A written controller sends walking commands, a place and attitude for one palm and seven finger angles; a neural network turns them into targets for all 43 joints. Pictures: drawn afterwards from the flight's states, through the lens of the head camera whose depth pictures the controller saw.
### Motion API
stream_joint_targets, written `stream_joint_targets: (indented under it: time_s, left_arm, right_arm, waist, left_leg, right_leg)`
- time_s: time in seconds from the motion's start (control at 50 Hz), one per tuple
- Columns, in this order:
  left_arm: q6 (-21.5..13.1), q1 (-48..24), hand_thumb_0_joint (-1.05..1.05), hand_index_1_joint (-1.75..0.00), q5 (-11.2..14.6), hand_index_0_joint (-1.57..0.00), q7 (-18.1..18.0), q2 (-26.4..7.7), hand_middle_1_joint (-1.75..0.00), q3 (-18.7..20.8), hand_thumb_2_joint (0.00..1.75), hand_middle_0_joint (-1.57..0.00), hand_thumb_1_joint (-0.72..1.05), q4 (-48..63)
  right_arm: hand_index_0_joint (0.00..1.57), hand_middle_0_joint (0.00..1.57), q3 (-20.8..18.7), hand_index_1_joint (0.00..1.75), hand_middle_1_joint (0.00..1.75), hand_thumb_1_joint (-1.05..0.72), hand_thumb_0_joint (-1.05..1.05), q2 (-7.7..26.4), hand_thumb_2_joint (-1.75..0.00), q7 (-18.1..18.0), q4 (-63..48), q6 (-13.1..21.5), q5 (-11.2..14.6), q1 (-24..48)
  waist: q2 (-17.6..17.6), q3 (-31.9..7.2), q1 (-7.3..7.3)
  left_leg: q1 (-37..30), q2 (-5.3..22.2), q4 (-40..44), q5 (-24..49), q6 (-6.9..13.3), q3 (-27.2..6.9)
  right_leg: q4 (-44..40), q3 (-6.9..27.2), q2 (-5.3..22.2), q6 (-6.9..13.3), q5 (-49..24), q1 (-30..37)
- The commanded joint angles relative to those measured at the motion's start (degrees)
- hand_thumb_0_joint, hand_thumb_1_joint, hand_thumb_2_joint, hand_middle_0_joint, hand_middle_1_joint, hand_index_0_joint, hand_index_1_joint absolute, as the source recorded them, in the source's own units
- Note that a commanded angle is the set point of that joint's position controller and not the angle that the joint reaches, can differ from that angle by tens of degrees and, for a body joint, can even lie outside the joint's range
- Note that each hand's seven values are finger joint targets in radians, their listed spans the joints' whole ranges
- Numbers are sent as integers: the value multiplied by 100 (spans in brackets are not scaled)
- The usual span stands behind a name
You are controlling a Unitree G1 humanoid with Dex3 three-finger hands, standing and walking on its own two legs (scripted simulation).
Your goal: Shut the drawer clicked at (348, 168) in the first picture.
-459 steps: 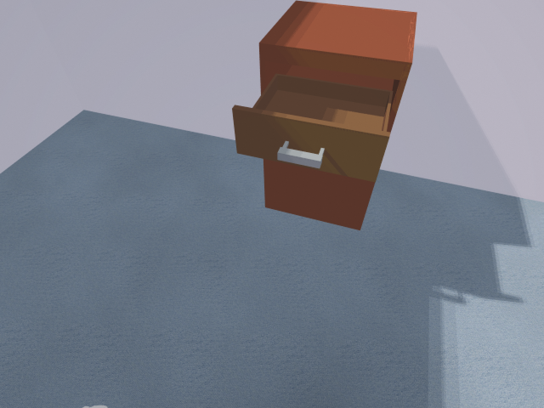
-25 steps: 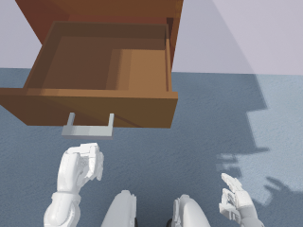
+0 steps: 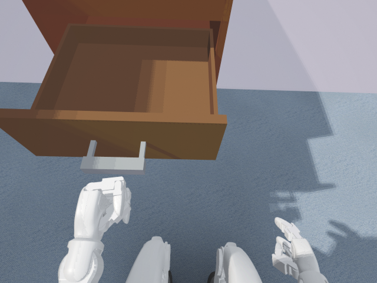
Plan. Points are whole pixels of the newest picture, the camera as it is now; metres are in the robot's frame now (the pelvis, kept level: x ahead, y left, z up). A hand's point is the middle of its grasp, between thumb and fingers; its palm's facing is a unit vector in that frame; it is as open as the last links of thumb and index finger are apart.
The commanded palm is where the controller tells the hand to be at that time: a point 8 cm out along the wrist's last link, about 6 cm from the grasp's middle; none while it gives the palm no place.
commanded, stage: push the drawer shut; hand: left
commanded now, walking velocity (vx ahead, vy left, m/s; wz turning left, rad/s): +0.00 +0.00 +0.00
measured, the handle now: (116, 155) +0.36 +0.17 +0.03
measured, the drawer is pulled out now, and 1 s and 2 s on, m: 0.30 0.20 0.08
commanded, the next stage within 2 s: none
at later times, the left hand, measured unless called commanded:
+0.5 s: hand (134, 184) +0.30 +0.13 +0.02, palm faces +0.01 -1.00 -0.04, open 3.3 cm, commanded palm +0.30 +0.17 +0.03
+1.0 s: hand (140, 151) +0.37 +0.13 +0.02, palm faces +0.02 -1.00 -0.05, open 3.5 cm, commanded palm +0.36 +0.18 +0.03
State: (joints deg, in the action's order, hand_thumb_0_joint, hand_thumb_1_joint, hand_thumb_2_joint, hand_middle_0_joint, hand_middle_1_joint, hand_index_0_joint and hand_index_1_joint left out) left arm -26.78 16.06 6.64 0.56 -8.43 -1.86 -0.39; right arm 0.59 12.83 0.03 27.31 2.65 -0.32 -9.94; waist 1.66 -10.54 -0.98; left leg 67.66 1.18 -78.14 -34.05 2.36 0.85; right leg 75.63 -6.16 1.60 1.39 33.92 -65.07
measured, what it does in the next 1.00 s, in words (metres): stands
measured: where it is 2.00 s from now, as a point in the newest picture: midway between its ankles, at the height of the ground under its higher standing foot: outside the picture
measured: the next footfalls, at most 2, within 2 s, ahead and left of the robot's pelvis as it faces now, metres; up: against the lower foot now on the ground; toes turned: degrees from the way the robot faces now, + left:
none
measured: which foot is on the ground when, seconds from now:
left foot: down 0.00-1.00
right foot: down 0.00-1.00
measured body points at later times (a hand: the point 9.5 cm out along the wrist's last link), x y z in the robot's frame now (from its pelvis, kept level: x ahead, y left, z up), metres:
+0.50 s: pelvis -0.01 -0.01 +0.00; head +0.11 +0.00 +0.43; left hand +0.30 +0.18 +0.03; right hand +0.17 -0.24 -0.11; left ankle +0.02 +0.09 -0.61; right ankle +0.02 -0.11 -0.61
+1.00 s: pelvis -0.01 -0.01 +0.01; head +0.12 +0.00 +0.44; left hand +0.36 +0.18 +0.03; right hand +0.12 -0.26 -0.11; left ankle +0.02 +0.09 -0.61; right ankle +0.02 -0.11 -0.61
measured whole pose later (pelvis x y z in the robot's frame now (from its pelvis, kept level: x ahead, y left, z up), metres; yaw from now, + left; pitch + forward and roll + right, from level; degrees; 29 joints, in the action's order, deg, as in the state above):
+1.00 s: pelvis -0.01 -0.01 +0.01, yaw +0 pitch +24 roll -2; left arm -27.6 -16.2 6.4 -0.3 -10.8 5.1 -30.5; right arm 0.5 14.4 -0.2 34.0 0.0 -0.2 -11.8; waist 1.8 -9.4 -3.2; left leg 67.6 1.5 -75.4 -31.7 1.7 1.2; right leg 73.6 -5.7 1.1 2.0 31.8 -65.7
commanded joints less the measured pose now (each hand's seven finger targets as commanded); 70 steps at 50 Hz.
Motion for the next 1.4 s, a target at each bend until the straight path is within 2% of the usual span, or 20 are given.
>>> stream_joint_targets:
  time_s: [0.0, 0.06, 0.12, 0.18, 0.22, 0.26, 0.3, 0.48, 0.68, 0.84, 0.96, 1.04, 1.08, 1.14, 1.16, 1.2, 1.22, 1.34, 1.36, 1.38]
  left_arm:
    - [-353, -483, 0, -160, -24, -140, -10, -274, -160, 24, 90, -140, 90, 998]
    - [-384, -948, 0, -160, -22, -140, -9, -300, -160, 116, 90, -140, 90, 804]
    - [-389, -1154, 0, -160, 31, -140, -33, -490, -160, 363, 90, -140, 90, 796]
    - [-319, -1212, 0, -160, 102, -140, 18, -426, -160, 343, 90, -140, 90, 738]
    - [-280, -1407, 0, -160, 122, -140, 48, -425, -160, 330, 90, -140, 90, 671]
    - [-277, -1600, 0, -160, 111, -140, 31, -372, -160, 258, 90, -140, 90, 645]
    - [-296, -1999, 0, -160, 55, -140, -17, -383, -160, 213, 90, -140, 90, 470]
    - [-390, -2919, 0, -160, -29, -140, -101, -414, -160, 213, 90, -140, 90, 36]
    - [-347, -4042, 0, -160, 11, -140, -141, -648, -160, 549, 90, -140, 90, -840]
    - [-465, -4552, 0, -160, 19, -140, -114, -707, -160, 704, 90, -140, 90, -1419]
    - [-537, -5093, 0, -160, 18, -140, -100, -898, -160, 958, 90, -140, 90, -1949]
    - [-619, -5421, 0, -160, 33, -140, -65, -1105, -160, 1196, 90, -140, 90, -2151]
    - [-636, -5589, 0, -160, 33, -140, -27, -961, -160, 1063, 90, -140, 90, -2235]
    - [-644, -5717, 0, -160, 61, -140, -11, -1156, -160, 1277, 90, -140, 90, -2334]
    - [-646, -5695, 0, -160, 50, -140, 4, -1057, -160, 1211, 90, -140, 90, -2368]
    - [-646, -5913, 0, -160, 58, -140, 13, -1102, -160, 1238, 90, -140, 90, -2543]
    - [-669, -5942, 0, -160, 31, -140, 12, -1157, -160, 1304, 90, -140, 90, -2577]
    - [-767, -6506, 0, -160, 28, -140, 23, -1344, -160, 1518, 90, -140, 90, -2970]
    - [-795, -6503, 0, -160, -3, -140, 28, -1512, -160, 1661, 90, -140, 90, -3042]
    - [-796, -6678, 0, -160, -11, -140, 50, -1349, -160, 1497, 90, -140, 90, -3120]
  right_arm:
    - [20, 20, -296, 30, 30, -90, 0, 795, -90, -48, -749, 263, -8, 30]
    - [20, 20, -292, 30, 30, -90, 0, 809, -90, -73, -688, 266, -9, 64]
    - [20, 20, -300, 30, 30, -90, 0, 818, -90, -95, -640, 271, -19, 31]
    - [20, 20, -299, 30, 30, -90, 0, 813, -90, -69, -627, 248, 1, 25]
    - [20, 20, -294, 30, 30, -90, 0, 831, -90, -69, -593, 212, 21, 7]
    - [20, 20, -295, 30, 30, -90, 0, 833, -90, -71, -561, 206, 18, 9]
    - [20, 20, -293, 30, 30, -90, 0, 857, -90, -91, -463, 207, 11, -28]
    - [20, 20, -309, 30, 30, -90, 0, 911, -90, -67, -308, 162, 1, -47]
    - [20, 20, -284, 30, 30, -90, 0, 942, -90, -99, -138, 71, 22, -135]
    - [20, 20, -322, 30, 30, -90, 0, 981, -90, -54, -11, 6, 13, -324]
    - [20, 20, -328, 30, 30, -90, 0, 989, -90, -56, 103, -67, 3, -450]
    - [20, 20, -341, 30, 30, -90, 0, 1005, -90, -64, 169, -89, -6, -544]
    - [20, 20, -338, 30, 30, -90, 0, 992, -90, -48, 196, -100, -5, -572]
    - [20, 20, -362, 30, 30, -90, 0, 1034, -90, -40, 249, -133, -12, -665]
    - [20, 20, -362, 30, 30, -90, 0, 1019, -90, -32, 233, -138, -12, -668]
    - [20, 20, -364, 30, 30, -90, 0, 1033, -90, -34, 273, -147, -16, -733]
    - [20, 20, -360, 30, 30, -90, 0, 1029, -90, -24, 274, -162, -20, -749]
    - [20, 20, -360, 30, 30, -90, 0, 1028, -90, -23, 365, -187, -35, -850]
    - [20, 20, -355, 30, 30, -90, 0, 1042, -90, -27, 357, -194, -40, -865]
    - [20, 20, -341, 30, 30, -90, 0, 1021, -90, -19, 369, -196, -38, -862]
  waist:
    - [-108, -1635, -239]
    - [-88, -1637, -229]
    - [68, -1993, -103]
    - [101, -2161, -68]
    - [-23, -2110, -166]
    - [93, -2026, -176]
    - [-102, -1911, -315]
    - [158, -2118, -298]
    - [-74, -2103, -362]
    - [91, -2342, -377]
    - [-102, -2258, -472]
    - [-5, -2448, -454]
    - [115, -2466, -501]
    - [180, -2618, -475]
    - [154, -2691, -482]
    - [60, -2576, -578]
    - [162, -2606, -521]
    - [-18, -2549, -646]
    - [83, -2603, -570]
    - [176, -2560, -647]
  left_leg:
    - [-1458, -62, 1104, 1638, -113, -501]
    - [-1370, -85, 1080, 1323, -111, -491]
    - [-1527, -101, 1079, 1624, -121, -463]
    - [-1669, -101, 1108, 1896, -128, -436]
    - [-1654, -77, 1102, 1918, -110, -450]
    - [-1687, -80, 1134, 1839, -120, -462]
    - [-1599, -52, 1098, 1722, -96, -503]
    - [-1797, -68, 1162, 1518, -115, -507]
    - [-1498, -102, 1206, 1250, -85, -384]
    - [-1805, -71, 1234, 1653, -119, -388]
    - [-1525, -91, 1185, 1598, -92, -313]
    - [-1591, -91, 1161, 1728, -101, -306]
    - [-1724, -79, 1195, 1848, -123, -330]
    - [-1859, -62, 1190, 2054, -140, -348]
    - [-1906, -64, 1187, 2107, -140, -346]
    - [-1806, -57, 1159, 2069, -116, -349]
    - [-1826, -62, 1182, 2089, -134, -340]
    - [-1575, -77, 1133, 1862, -98, -293]
    - [-1566, -79, 1156, 1842, -121, -303]
    - [-1600, -85, 1153, 1818, -116, -302]
  right_leg:
    - [-976, 273, -183, 48, -1352, 933]
    - [-992, 292, -179, 49, -1076, 844]
    - [-962, 325, -164, 67, -1324, 1031]
    - [-984, 336, -157, 68, -1619, 1228]
    - [-997, 324, -164, 48, -1677, 1215]
    - [-1024, 317, -156, 50, -1561, 1133]
    - [-1036, 307, -166, 37, -1433, 1009]
    - [-1096, 347, -145, 47, -1217, 883]
    - [-1280, 470, -139, 12, -1102, 1214]
    - [-1225, 444, -166, 23, -1470, 1166]
    - [-1274, 524, -178, -11, -1558, 1330]
    - [-1224, 544, -194, -6, -1704, 1375]
    - [-1196, 502, -193, -2, -1792, 1281]
    - [-1153, 480, -204, 4, -1942, 1274]
    - [-1146, 479, -209, -2, -1988, 1286]
    - [-1157, 482, -223, -14, -1987, 1252]
    - [-1151, 492, -228, -5, -1994, 1259]
    - [-1219, 559, -239, -41, -1886, 1326]
    - [-1185, 556, -238, -21, -1831, 1324]
    - [-1198, 552, -244, -21, -1795, 1232]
